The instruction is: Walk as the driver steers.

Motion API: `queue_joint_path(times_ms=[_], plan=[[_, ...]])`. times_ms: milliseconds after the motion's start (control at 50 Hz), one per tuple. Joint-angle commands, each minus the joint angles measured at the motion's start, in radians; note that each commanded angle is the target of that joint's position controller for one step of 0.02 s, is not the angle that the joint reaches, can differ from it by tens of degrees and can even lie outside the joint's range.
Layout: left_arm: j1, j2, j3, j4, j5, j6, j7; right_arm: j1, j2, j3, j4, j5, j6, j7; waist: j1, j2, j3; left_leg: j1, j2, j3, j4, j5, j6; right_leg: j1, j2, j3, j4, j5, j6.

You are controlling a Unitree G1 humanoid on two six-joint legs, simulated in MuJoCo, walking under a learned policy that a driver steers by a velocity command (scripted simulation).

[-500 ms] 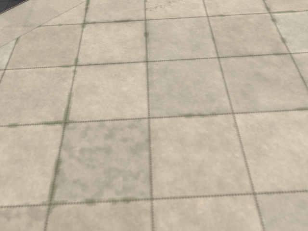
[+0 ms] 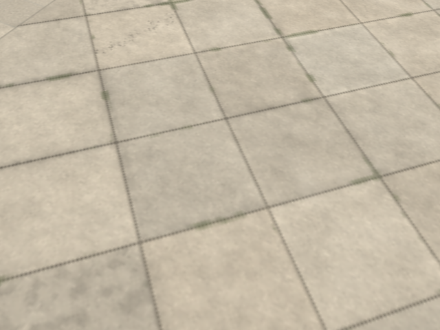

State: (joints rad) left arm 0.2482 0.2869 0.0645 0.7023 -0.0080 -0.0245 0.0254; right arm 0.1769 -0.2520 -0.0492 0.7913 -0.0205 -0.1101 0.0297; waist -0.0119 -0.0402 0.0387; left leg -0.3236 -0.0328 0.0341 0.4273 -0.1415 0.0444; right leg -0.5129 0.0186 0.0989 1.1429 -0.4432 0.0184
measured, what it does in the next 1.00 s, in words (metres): walks ahead: right foot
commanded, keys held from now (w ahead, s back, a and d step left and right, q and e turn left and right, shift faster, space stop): no key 0.82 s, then w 0.18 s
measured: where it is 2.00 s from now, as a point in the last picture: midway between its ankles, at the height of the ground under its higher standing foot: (226, 281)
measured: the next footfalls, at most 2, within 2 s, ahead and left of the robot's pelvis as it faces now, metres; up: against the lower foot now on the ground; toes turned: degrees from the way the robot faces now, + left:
right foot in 0.22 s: +0.15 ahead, -0.14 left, +0.00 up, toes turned +1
left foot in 1.56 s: +0.52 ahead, +0.10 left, +0.00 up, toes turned +2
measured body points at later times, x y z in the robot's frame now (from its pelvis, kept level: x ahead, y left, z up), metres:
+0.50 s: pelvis +0.09 -0.03 -0.01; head +0.10 -0.03 +0.44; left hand +0.26 +0.21 -0.10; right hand +0.18 -0.28 -0.14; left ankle +0.05 +0.10 -0.74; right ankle +0.11 -0.14 -0.74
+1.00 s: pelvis +0.11 -0.03 -0.01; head +0.10 -0.03 +0.44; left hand +0.21 +0.23 -0.14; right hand +0.12 -0.29 -0.16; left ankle +0.05 +0.10 -0.74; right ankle +0.11 -0.14 -0.73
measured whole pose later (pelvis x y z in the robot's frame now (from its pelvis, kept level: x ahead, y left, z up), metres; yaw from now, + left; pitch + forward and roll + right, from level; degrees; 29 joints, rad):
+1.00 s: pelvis +0.11 -0.03 -0.01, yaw -1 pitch -1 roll +0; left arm 0.25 0.22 0.07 0.87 -0.02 -0.04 0.02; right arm 0.30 -0.24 -0.03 1.04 0.02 -0.04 -0.03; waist -0.03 0.02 -0.01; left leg -0.16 0.03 0.02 0.59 -0.42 0.01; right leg -0.30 0.02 0.00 0.68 -0.40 -0.05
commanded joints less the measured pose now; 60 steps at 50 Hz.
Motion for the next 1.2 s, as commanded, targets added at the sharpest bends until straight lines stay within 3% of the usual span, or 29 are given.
queue_joint_path(times_ms=[20, 80, 140, 180, 220, 240, 260, 280, 300, 340, 360, 480, 620, 820, 840, 860, 880, 920, 940, 980, 1000, 1040, 1060, 1080, 1100, 1120, 1140, 1160, 1200], plan=[[0.085, 0.015, 0.003, -0.053, 0.006, 0.003, 0.006, -0.042, -0.118, -0.018, -0.031, -0.001, -0.009, -0.003, 0.053, 0.152, -0.14, 0.106, 0.252, -0.157, -0.123, 0.767, 0.201, 0.04, -0.056, -0.014, -0.18, 0.085, 0.019], [0.034, 0.013, -0.005, -0.06, 0.007, 0.007, 0.003, -0.043, -0.154, -0.025, -0.01, 0.015, 0.012, -0.015, 0.036, 0.154, -0.187, 0.11, 0.244, -0.104, -0.129, 0.721, 0.189, 0.136, -0.059, -0.043, -0.354, 0.232, 0.021], [-0.035, 0.035, 0.0, -0.075, 0.006, 0.016, 0.0, -0.013, -0.158, -0.021, 0.013, 0.023, 0.031, -0.018, 0.007, 0.149, -0.17, 0.128, 0.251, -0.113, -0.125, 0.53, 0.178, 0.174, -0.053, -0.051, -0.468, 0.273, 0.013], [-0.057, 0.038, 0.004, -0.081, 0.009, 0.018, -0.002, -0.019, -0.155, -0.016, 0.022, 0.029, 0.043, -0.018, 0.011, 0.147, -0.144, 0.123, 0.249, -0.129, -0.1, 0.382, 0.16, 0.219, -0.043, -0.066, -0.58, 0.296, -0.008], [-0.058, 0.051, 0.011, -0.081, 0.02, 0.015, -0.001, 0.001, -0.121, -0.001, 0.035, 0.036, 0.048, -0.019, 0.022, 0.125, -0.123, 0.087, 0.202, -0.132, -0.054, 0.196, 0.093, 0.332, -0.049, -0.052, -0.751, 0.436, -0.048], [-0.05, 0.094, 0.019, -0.093, 0.031, 0.014, 0.007, 0.026, -0.091, 0.011, 0.034, 0.016, 0.043, -0.019, 0.006, 0.06, -0.157, 0.037, 0.157, -0.103, 0.005, 0.082, 0.039, 0.435, -0.141, 0.041, -0.73, 0.656, -0.08], [-0.069, 0.138, 0.027, -0.102, 0.029, 0.025, 0.014, 0.128, -0.068, 0.017, 0.05, -0.002, 0.036, -0.012, -0.062, -0.072, -0.188, -0.051, 0.073, -0.038, 0.048, -0.161, -0.008, 0.527, -0.229, 0.121, -0.684, 0.754, -0.147], [-0.082, 0.062, 0.01, -0.091, 0.025, 0.029, 0.007, 0.119, -0.04, 0.028, 0.056, 0.001, 0.042, -0.016, -0.051, -0.123, -0.208, 0.017, 0.071, -0.016, 0.035, -0.19, -0.036, 0.439, -0.223, 0.122, -0.701, 0.55, -0.167], [-0.122, 0.027, 0.003, -0.101, 0.021, 0.027, -0.003, 0.061, -0.071, 0.024, 0.051, 0.004, 0.054, -0.02, -0.034, -0.088, -0.143, 0.039, 0.068, -0.011, 0.02, -0.145, -0.049, 0.364, -0.159, 0.089, -0.703, 0.422, -0.132], [-0.126, 0.04, 0.004, -0.104, 0.026, 0.02, -0.013, 0.027, -0.104, 0.016, 0.057, 0.003, 0.075, -0.028, -0.016, -0.046, -0.078, 0.021, 0.067, -0.009, 0.024, -0.107, -0.046, 0.318, -0.104, 0.04, -0.68, 0.417, -0.09], [-0.116, 0.054, 0.009, -0.097, 0.024, 0.014, -0.014, 0.038, -0.107, 0.016, 0.059, 0.001, 0.081, -0.029, -0.019, -0.041, -0.075, 0.032, 0.072, -0.013, 0.027, -0.089, -0.045, 0.312, -0.1, 0.036, -0.671, 0.443, -0.088], [-0.1, 0.038, 0.007, -0.079, 0.019, 0.008, -0.009, 0.027, -0.098, 0.018, 0.085, 0.013, 0.083, -0.034, -0.013, 0.002, -0.11, 0.073, 0.086, -0.021, 0.055, 0.008, -0.044, 0.354, -0.09, 0.022, -0.614, 0.61, -0.093], [-0.103, 0.03, 0.011, -0.042, 0.018, 0.012, -0.009, 0.019, -0.094, 0.016, 0.125, 0.015, 0.1, -0.043, -0.015, 0.03, -0.091, 0.092, 0.087, -0.024, 0.049, -0.007, -0.047, 0.342, -0.076, 0.008, -0.619, 0.564, -0.09], [-0.091, 0.023, 0.015, 0.048, 0.015, 0.018, 0.005, 0.031, -0.089, 0.016, 0.188, 0.015, 0.103, -0.058, -0.012, 0.033, -0.048, 0.073, 0.085, -0.026, 0.015, -0.074, -0.046, 0.34, -0.057, -0.016, -0.647, 0.461, -0.072], [-0.07, 0.016, 0.015, 0.07, 0.015, 0.02, 0.005, 0.058, -0.081, 0.016, 0.205, 0.016, 0.104, -0.059, -0.014, 0.032, -0.065, 0.076, 0.076, -0.018, 0.003, -0.183, -0.041, 0.347, -0.043, -0.03, -0.652, 0.34, -0.072], [-0.058, 0.028, 0.021, 0.083, 0.008, 0.023, 0.007, 0.067, -0.094, 0.011, 0.213, 0.023, 0.106, -0.06, -0.011, 0.045, -0.04, 0.047, 0.07, -0.019, 0.0, -0.325, -0.023, 0.326, -0.019, -0.049, -0.643, 0.137, -0.076], [-0.052, 0.037, 0.026, 0.091, 0.004, 0.023, 0.009, 0.066, -0.107, 0.006, 0.212, 0.029, 0.105, -0.062, -0.007, 0.064, 0.002, 0.015, 0.079, -0.039, -0.01, -0.453, 0.003, 0.274, -0.003, -0.058, -0.639, -0.063, -0.082], [-0.066, 0.03, 0.024, 0.093, -0.004, 0.003, 0.008, 0.09, -0.113, 0.004, 0.204, 0.039, 0.089, -0.066, -0.021, 0.076, 0.09, -0.007, 0.126, -0.119, -0.052, -0.616, 0.055, 0.154, -0.003, -0.052, -0.627, -0.21, -0.093], [-0.085, 0.015, 0.022, 0.091, -0.01, -0.016, 0.003, 0.122, -0.128, -0.001, 0.21, 0.044, 0.075, -0.066, -0.034, 0.097, 0.112, 0.021, 0.171, -0.19, -0.083, -0.649, 0.085, 0.099, -0.002, -0.062, -0.588, -0.179, -0.092], [-0.136, -0.02, 0.015, 0.08, -0.022, -0.051, -0.012, 0.164, -0.186, -0.021, 0.224, 0.049, 0.052, -0.063, -0.042, 0.206, 0.135, 0.102, 0.332, -0.408, -0.21, -0.677, 0.171, 0.006, 0.01, -0.143, -0.431, 0.016, -0.079], [-0.15, -0.021, 0.013, 0.077, -0.023, -0.062, -0.018, 0.152, -0.191, -0.025, 0.221, 0.049, 0.044, -0.06, -0.036, 0.22, 0.154, 0.089, 0.384, -0.473, -0.234, -0.622, 0.198, -0.001, -0.017, -0.126, -0.405, 0.045, -0.091], [-0.094, -0.014, 0.017, 0.106, -0.026, -0.075, -0.028, 0.102, -0.164, -0.021, 0.204, 0.054, 0.037, -0.049, 0.012, 0.201, 0.133, 0.076, 0.347, -0.381, -0.188, -0.457, 0.163, 0.111, -0.021, -0.142, -0.534, 0.027, -0.117], [-0.006, -0.006, 0.025, 0.148, -0.028, -0.075, -0.028, 0.066, -0.157, -0.019, 0.193, 0.057, 0.04, -0.043, 0.056, 0.183, 0.101, 0.01, 0.287, -0.291, -0.136, -0.374, 0.121, 0.286, 0.0, -0.154, -0.633, 0.072, -0.124], [0.113, 0.037, 0.046, 0.196, -0.025, -0.073, -0.026, 0.024, -0.145, -0.016, 0.176, 0.053, 0.038, -0.041, 0.105, 0.135, 0.053, -0.074, 0.216, -0.192, -0.009, -0.192, 0.075, 0.469, -0.01, -0.1, -0.673, 0.146, -0.133], [0.251, 0.134, 0.077, 0.234, -0.019, -0.076, -0.023, -0.011, -0.09, -0.002, 0.142, 0.052, 0.027, -0.043, 0.143, -0.105, 0.006, -0.238, 0.068, -0.006, 0.348, -0.073, -0.009, 0.631, -0.175, 0.218, -0.823, 0.062, -0.216], [0.337, 0.167, 0.077, 0.246, -0.011, -0.084, -0.038, -0.019, -0.079, 0.002, 0.109, 0.048, 0.009, -0.048, 0.156, -0.261, -0.052, -0.409, -0.004, -0.04, 0.641, -0.353, -0.03, 0.746, -0.364, 0.585, -0.955, 0.114, -0.326], [0.257, 0.079, 0.042, 0.23, 0.003, -0.094, -0.04, -0.008, -0.114, -0.01, 0.11, 0.065, 0.0, -0.041, 0.098, -0.13, -0.018, -0.494, 0.054, -0.122, 0.786, -0.376, -0.001, 0.719, -0.391, 0.553, -0.934, 0.161, -0.322], [0.189, 0.036, 0.027, 0.211, 0.003, -0.098, -0.042, 0.019, -0.108, -0.01, 0.123, 0.076, -0.004, -0.029, 0.064, -0.072, 0.005, -0.503, 0.096, -0.132, 0.813, -0.29, 0.029, 0.682, -0.352, 0.424, -0.932, 0.206, -0.289], [0.131, 0.023, 0.013, 0.2, 0.001, -0.091, -0.045, 0.002, -0.098, -0.017, 0.126, 0.058, -0.004, -0.023, 0.039, -0.003, 0.029, -0.492, 0.154, -0.107, 0.732, -0.143, 0.041, 0.627, -0.288, 0.243, -0.968, 0.321, -0.234]])
Velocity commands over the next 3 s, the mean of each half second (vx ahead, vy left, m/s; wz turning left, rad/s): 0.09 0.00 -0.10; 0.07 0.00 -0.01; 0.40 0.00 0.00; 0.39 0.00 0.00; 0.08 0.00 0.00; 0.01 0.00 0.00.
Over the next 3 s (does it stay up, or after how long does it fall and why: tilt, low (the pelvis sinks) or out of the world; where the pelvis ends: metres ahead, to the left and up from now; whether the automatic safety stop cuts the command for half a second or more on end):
stays up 0.68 0.02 0.00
